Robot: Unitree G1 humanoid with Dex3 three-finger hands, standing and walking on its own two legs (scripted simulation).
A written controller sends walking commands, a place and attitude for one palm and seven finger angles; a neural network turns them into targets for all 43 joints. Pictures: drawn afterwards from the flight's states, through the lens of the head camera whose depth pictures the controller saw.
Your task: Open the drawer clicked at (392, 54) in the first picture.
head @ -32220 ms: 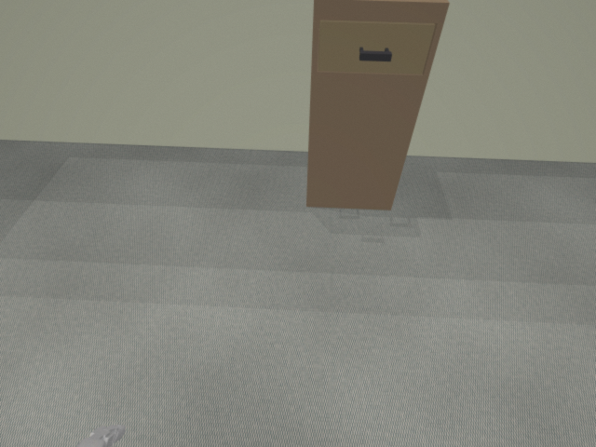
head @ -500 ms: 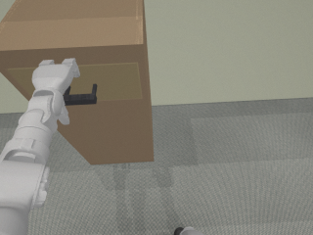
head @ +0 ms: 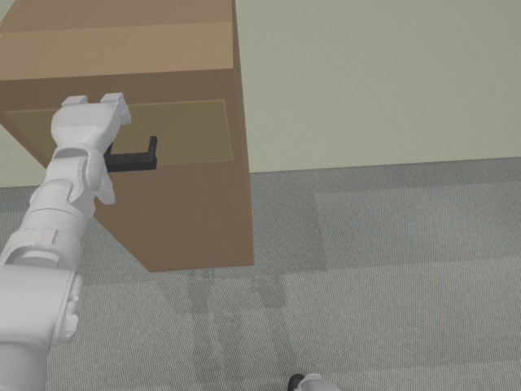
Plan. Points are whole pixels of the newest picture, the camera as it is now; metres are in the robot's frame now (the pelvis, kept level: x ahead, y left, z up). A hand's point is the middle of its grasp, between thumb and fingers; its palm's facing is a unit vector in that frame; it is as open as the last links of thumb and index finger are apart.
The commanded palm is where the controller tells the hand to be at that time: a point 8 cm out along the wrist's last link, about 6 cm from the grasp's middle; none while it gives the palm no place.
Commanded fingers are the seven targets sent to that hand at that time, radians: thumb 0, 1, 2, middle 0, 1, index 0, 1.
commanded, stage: re-aim the fingers above the handle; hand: left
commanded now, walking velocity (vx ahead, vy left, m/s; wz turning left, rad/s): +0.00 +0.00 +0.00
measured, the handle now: (128, 152) +0.53 +0.24 +0.01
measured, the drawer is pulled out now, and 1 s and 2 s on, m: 0.00 0.00 0.00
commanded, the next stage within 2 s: lower the fingers behind the handle in 1.02 s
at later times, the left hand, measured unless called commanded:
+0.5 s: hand (93, 155) +0.47 +0.25 +0.07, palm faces -0.04 +0.04 -1.00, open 13.8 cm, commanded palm +0.45 +0.23 +0.12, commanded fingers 0.00 -0.50 0.30 -0.30 -1.20 -0.30 -1.20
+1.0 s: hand (104, 153) +0.47 +0.24 +0.07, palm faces -0.05 +0.03 -1.00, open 13.8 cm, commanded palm +0.45 +0.24 +0.12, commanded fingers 0.00 -0.50 0.30 -0.30 -1.20 -0.30 -1.20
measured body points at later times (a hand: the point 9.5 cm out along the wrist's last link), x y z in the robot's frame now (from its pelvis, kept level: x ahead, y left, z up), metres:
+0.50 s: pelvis +0.01 +0.00 +0.01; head +0.08 -0.02 +0.45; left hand +0.46 +0.25 +0.13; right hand +0.07 -0.26 -0.14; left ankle -0.05 +0.09 -0.72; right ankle +0.04 -0.10 -0.72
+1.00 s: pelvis +0.00 +0.00 +0.00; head +0.08 -0.03 +0.45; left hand +0.47 +0.24 +0.12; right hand +0.05 -0.25 -0.14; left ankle -0.05 +0.09 -0.72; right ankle +0.04 -0.11 -0.72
